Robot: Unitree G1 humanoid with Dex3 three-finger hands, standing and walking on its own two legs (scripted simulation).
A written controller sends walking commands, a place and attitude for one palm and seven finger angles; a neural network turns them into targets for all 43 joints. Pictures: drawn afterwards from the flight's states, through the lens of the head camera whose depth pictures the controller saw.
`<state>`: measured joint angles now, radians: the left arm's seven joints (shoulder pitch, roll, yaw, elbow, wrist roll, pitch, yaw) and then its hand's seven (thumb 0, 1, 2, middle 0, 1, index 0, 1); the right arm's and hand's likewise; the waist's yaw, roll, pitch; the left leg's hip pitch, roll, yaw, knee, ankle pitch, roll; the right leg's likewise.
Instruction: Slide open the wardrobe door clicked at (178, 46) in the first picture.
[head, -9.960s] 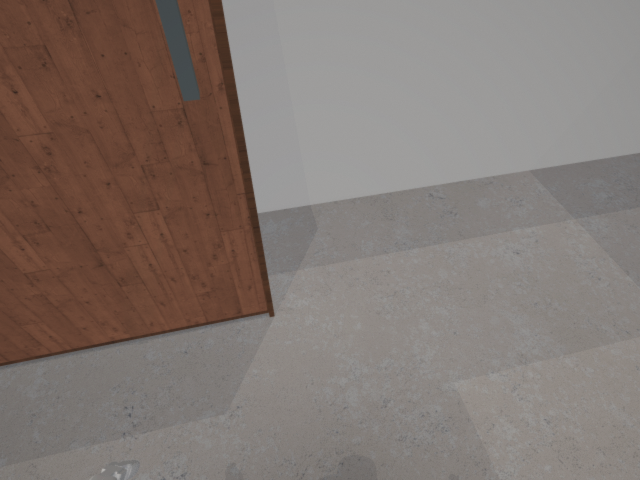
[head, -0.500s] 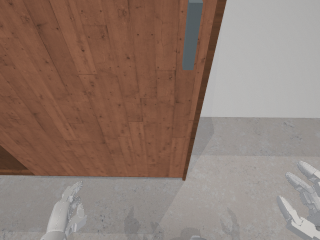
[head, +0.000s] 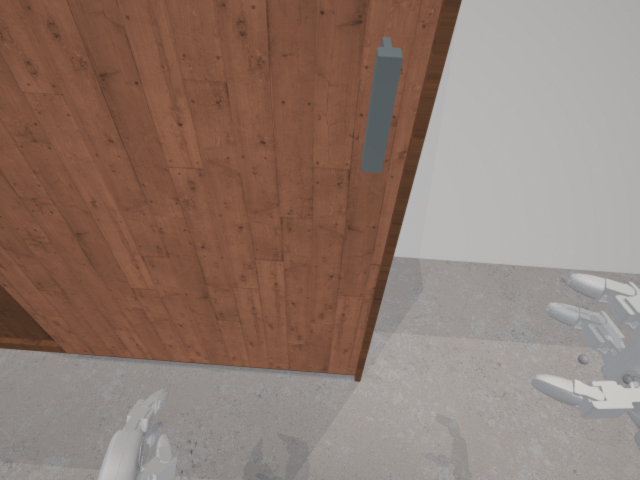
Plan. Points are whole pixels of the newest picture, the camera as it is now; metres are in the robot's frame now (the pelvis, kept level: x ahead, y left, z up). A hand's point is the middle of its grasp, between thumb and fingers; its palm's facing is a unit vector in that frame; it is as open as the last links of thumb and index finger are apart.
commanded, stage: raise the hand with hooked fingers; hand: right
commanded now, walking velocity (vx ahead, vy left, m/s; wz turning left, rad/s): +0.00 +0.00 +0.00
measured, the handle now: (378, 107) +0.53 -0.06 +0.22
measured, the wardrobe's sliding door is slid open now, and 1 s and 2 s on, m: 0.00 0.00 0.00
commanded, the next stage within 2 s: move the hooked fingers beside the handle in 1.06 s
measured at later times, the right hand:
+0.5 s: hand out of the picture +0.26 -0.28 +0.23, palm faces +0.15 +0.99 -0.07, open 14.0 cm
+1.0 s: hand out of the picture +0.28 -0.26 +0.24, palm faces +0.15 +0.99 -0.06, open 14.0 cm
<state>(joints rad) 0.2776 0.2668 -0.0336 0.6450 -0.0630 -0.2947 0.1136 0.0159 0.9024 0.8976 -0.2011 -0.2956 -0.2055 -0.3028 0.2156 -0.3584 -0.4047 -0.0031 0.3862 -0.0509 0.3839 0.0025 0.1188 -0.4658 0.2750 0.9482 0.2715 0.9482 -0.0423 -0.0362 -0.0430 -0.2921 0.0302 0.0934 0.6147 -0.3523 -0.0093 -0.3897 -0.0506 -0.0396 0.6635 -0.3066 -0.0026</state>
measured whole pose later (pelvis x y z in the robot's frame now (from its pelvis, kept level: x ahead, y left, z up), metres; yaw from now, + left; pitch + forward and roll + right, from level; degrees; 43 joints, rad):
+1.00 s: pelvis +0.00 +0.02 +0.02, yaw +0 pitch -4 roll +0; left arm 0.19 0.27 -0.08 0.62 -0.10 -0.18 0.11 0.02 0.90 0.90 -0.20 -0.30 -0.20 -0.30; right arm -0.20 -0.48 -0.50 0.03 0.33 0.34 0.36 -0.01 0.51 -0.30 0.31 1.20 0.30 1.20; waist -0.07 -0.06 -0.03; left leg -0.09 0.01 0.10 0.42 -0.27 0.01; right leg -0.18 -0.05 -0.03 0.45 -0.21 0.02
